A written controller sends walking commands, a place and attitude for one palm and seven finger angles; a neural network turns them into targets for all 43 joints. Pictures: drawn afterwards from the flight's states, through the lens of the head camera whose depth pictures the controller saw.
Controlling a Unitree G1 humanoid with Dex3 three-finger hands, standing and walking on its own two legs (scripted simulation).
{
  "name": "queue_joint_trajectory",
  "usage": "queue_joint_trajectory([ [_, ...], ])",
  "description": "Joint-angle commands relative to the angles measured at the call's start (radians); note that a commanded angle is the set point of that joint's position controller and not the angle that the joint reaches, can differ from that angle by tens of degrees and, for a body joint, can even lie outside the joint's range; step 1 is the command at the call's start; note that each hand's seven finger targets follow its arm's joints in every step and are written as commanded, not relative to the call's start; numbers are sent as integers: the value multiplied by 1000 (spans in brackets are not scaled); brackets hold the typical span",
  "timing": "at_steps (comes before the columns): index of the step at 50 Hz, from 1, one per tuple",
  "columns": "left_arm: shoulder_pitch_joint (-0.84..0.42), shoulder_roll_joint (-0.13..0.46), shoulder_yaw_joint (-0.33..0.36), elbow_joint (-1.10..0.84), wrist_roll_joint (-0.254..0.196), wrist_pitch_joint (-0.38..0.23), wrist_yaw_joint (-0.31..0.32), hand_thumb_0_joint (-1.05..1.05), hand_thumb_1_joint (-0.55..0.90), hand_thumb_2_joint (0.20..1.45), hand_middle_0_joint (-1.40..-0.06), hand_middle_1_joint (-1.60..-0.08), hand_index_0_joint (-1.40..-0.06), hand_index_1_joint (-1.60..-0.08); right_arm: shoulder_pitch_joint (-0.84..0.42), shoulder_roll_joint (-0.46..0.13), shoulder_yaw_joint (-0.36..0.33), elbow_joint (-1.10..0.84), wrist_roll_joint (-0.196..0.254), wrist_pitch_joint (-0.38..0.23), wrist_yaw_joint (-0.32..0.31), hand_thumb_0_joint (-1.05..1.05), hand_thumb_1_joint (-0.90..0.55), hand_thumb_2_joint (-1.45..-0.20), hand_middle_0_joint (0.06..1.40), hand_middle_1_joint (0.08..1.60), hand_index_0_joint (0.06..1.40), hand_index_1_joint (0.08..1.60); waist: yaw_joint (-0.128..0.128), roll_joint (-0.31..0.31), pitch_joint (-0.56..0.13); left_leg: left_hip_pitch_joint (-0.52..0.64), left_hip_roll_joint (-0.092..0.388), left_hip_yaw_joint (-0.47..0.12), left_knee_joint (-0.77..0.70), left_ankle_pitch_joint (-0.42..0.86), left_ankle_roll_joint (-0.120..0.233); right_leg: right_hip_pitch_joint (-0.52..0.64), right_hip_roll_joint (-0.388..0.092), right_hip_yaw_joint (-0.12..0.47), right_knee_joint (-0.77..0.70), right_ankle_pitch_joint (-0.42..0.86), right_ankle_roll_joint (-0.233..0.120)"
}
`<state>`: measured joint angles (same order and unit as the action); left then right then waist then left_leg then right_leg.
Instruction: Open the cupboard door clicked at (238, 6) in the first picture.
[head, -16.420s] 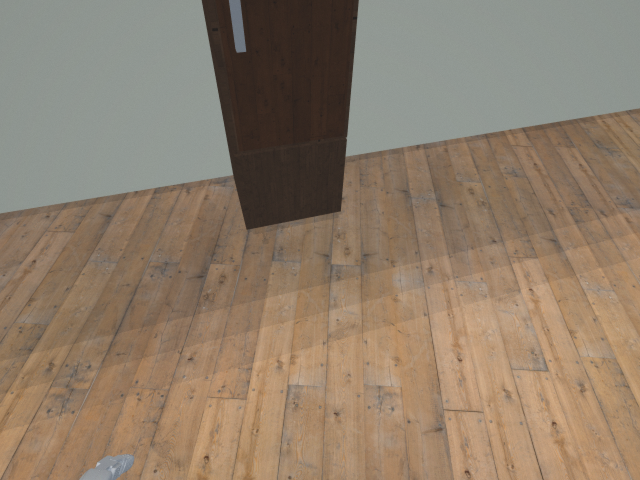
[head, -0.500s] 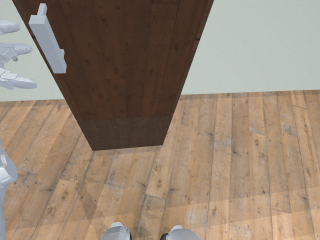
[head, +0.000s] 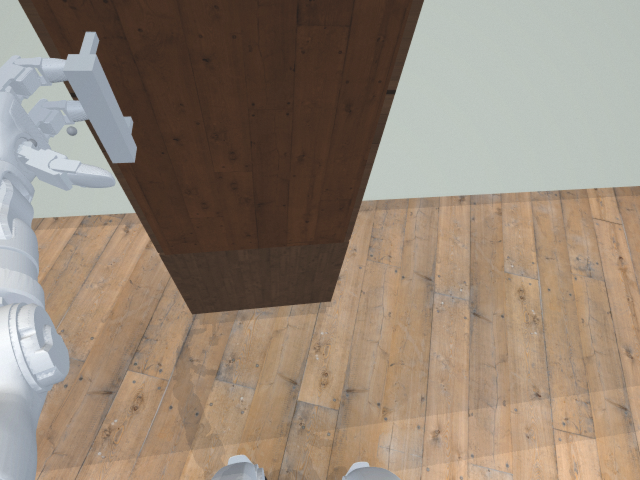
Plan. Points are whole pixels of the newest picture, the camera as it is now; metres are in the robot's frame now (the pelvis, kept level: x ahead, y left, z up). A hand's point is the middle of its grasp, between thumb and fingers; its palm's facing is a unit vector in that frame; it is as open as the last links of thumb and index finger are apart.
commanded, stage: slide the fingers in behind the handle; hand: left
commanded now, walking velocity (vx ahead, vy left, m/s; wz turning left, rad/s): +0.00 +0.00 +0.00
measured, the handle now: (108, 100) +0.54 +0.23 +0.12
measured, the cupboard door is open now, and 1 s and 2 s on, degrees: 0 0 3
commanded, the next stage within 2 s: close the thumb around the handle in 0.82 s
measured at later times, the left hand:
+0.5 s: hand (101, 132) +0.49 +0.23 +0.12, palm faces +0.05 -1.00 +0.02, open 14.0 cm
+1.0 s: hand (98, 134) +0.49 +0.23 +0.12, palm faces +0.06 -1.00 +0.00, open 13.9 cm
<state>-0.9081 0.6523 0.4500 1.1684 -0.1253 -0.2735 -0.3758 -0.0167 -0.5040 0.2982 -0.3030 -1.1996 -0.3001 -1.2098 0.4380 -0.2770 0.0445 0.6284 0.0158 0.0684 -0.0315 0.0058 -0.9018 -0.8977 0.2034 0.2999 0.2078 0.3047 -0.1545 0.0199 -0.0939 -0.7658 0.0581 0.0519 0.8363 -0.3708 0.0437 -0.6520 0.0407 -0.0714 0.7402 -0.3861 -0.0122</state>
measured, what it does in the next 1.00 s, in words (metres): stands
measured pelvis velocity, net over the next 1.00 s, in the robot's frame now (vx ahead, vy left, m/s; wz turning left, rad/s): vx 0.00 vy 0.00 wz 0.01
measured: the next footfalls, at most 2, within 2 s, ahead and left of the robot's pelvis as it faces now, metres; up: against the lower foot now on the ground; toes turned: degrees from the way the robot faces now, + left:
none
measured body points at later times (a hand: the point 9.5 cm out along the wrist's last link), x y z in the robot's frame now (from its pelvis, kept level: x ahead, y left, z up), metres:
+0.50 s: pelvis -0.01 -0.01 +0.00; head +0.09 +0.02 +0.44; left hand +0.49 +0.28 +0.12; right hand +0.00 -0.28 -0.11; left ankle +0.01 +0.09 -0.70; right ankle -0.02 -0.12 -0.70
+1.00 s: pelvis +0.00 +0.00 +0.00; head +0.09 +0.02 +0.44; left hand +0.48 +0.28 +0.13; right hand +0.00 -0.27 -0.11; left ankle +0.01 +0.09 -0.70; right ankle -0.02 -0.12 -0.70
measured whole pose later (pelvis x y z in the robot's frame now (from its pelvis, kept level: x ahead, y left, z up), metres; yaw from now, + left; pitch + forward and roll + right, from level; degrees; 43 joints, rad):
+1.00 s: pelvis +0.00 +0.00 +0.00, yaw +0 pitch +16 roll -3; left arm -0.91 0.57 0.41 1.16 -0.12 -0.30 -0.29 -0.02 -0.49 0.31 -0.30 -1.20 -0.30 -1.21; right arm 0.42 -0.28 0.03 0.64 0.01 0.04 -0.03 0.01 -0.90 -0.90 0.20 0.30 0.21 0.30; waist -0.15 0.02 -0.09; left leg -0.75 0.05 0.05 0.83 -0.36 0.04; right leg -0.64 0.04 -0.07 0.75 -0.39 -0.01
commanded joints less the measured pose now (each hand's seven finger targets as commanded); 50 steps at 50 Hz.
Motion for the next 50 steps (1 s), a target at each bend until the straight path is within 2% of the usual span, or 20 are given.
queue_joint_trajectory([
  [1,-408,271,31,-175,-28,-36,7,0,-500,300,-300,-1200,-300,-1200,132,-198,-72,-55,2,-11,-15,0,-900,-900,200,300,200,300,-1,102,-374,416,-16,-94,-67,399,1,41,29,31,-67,356,1],
  [3,-445,253,6,-176,-17,-30,18,0,-500,300,-300,-1200,-300,-1200,125,-193,-68,-56,2,-14,-15,0,-900,-900,200,300,200,300,-10,120,-341,402,-19,-94,-72,365,2,27,26,34,-70,334,1],
  [6,-478,293,33,-218,-4,-61,42,0,-500,300,-300,-1200,-300,-1200,126,-193,-70,-53,0,-20,-17,0,-900,-900,200,300,200,300,-3,147,-392,435,-18,-104,-65,390,-3,33,24,38,-60,340,-3],
  [8,-480,250,8,-243,-8,-84,47,0,-500,300,-300,-1200,-300,-1200,118,-188,-72,-54,-1,-26,-13,0,-900,-900,200,300,200,300,-7,166,-414,467,-17,-104,-59,390,-6,17,26,39,-60,328,-4],
  [12,-483,220,-14,-150,-16,-71,43,0,-500,300,-300,-1200,-300,-1200,115,-193,-69,-39,2,-30,-16,0,-900,-900,200,300,200,300,-30,98,-358,405,-20,-102,-62,319,1,13,24,42,-70,298,2],
  [13,-495,238,-7,-141,-12,-61,41,0,-500,300,-300,-1200,-300,-1200,115,-196,-68,-39,2,-31,-18,0,-900,-900,200,300,200,300,-29,104,-353,387,-20,-100,-65,304,1,19,21,45,-69,293,3],
  [15,-510,255,6,-170,-8,-59,44,0,-500,300,-300,-1200,-300,-1200,119,-196,-69,-42,1,-35,-18,0,-900,-900,200,300,200,300,-16,146,-409,420,-24,-99,-60,335,0,28,18,47,-63,313,0],
  [21,-496,188,-24,-206,-14,-78,66,0,-500,300,-300,-1200,-300,-1200,121,-186,-69,-45,-4,-42,-10,0,-900,-900,200,300,200,300,-14,149,-446,466,-18,-106,-53,392,-6,19,27,37,-53,336,-2],
  [24,-485,275,41,-143,-8,-62,78,0,-500,300,-300,-1200,-300,-1200,132,-197,-67,-39,-3,-36,-15,0,-900,-900,200,300,200,300,-10,72,-386,367,-23,-95,-58,336,4,63,23,47,-60,331,1],
  [26,-504,259,14,-130,10,-50,83,0,-500,300,-300,-1200,-300,-1200,127,-192,-66,-42,1,-37,-15,0,-900,-900,200,300,200,300,-19,97,-366,352,-25,-88,-63,308,5,50,19,50,-65,317,5],
  [29,-497,341,65,-174,24,-69,87,0,-500,300,-300,-1200,-300,-1200,137,-197,-66,-52,-4,-36,-16,0,-900,-900,200,300,200,300,1,131,-421,371,-26,-90,-55,351,4,77,20,56,-52,350,0],
  [31,-495,268,20,-231,19,-94,80,0,-500,300,-300,-1200,-300,-1200,133,-185,-70,-59,-5,-39,-11,0,-900,-900,200,300,200,300,6,182,-482,450,-22,-94,-52,409,-6,62,25,47,-44,371,-2],
  [33,-508,224,-7,-248,5,-105,72,0,-500,300,-300,-1200,-300,-1200,133,-186,-72,-46,-6,-41,-7,0,-900,-900,200,300,200,300,-8,197,-464,488,-13,-104,-50,422,-12,19,30,38,-48,349,-4],
  [35,-471,246,27,-219,-14,-99,63,0,-500,300,-300,-1200,-300,-1200,139,-193,-77,-43,-4,-35,-8,0,-900,-900,200,300,200,300,-5,130,-461,467,-13,-101,-53,422,-6,49,33,39,-53,367,-2],
  [38,-427,211,3,-148,-20,-52,47,0,-500,300,-300,-1200,-300,-1200,136,-193,-74,-42,1,-30,-11,0,-900,-900,200,300,200,300,-7,97,-384,401,-19,-89,-69,363,-1,54,28,37,-66,348,1],
  [41,-467,190,-26,-181,-4,-42,61,0,-500,300,-300,-1200,-300,-1200,135,-188,-74,-42,-1,-29,-11,0,-900,-900,200,300,200,300,-14,139,-368,426,-19,-95,-70,377,-1,14,25,35,-67,335,1],
  [43,-473,224,-4,-189,5,-54,76,0,-500,300,-300,-1200,-300,-1200,139,-191,-74,-40,-4,-31,-11,0,-900,-900,200,300,200,300,-9,139,-365,428,-15,-106,-72,366,-5,5,26,34,-65,309,-3],
  [46,-488,176,-19,-257,-9,-93,86,0,-500,300,-300,-1200,-300,-1200,133,-183,-79,-43,-7,-37,-6,0,-900,-900,200,300,200,300,-8,154,-442,503,-12,-114,-62,437,-12,13,31,31,-52,343,-6],
  [49,-497,140,-38,-242,-13,-104,90,0,-332,372,-312,-1218,-312,-1218,130,-184,-80,-31,-8,-41,-4,0,-900,-900,200,300,200,300,-19,149,-415,509,-10,-119,-59,421,-12,-19,30,28,-53,315,-7],
  [50,-480,151,-31,-210,-9,-95,92,0,-276,396,-316,-1224,-316,-1224,125,-185,-79,-30,-7,-39,-4,0,-900,-900,200,300,200,300,-10,143,-395,486,-11,-120,-65,399,-14,-18,28,26,-55,302,-6],
])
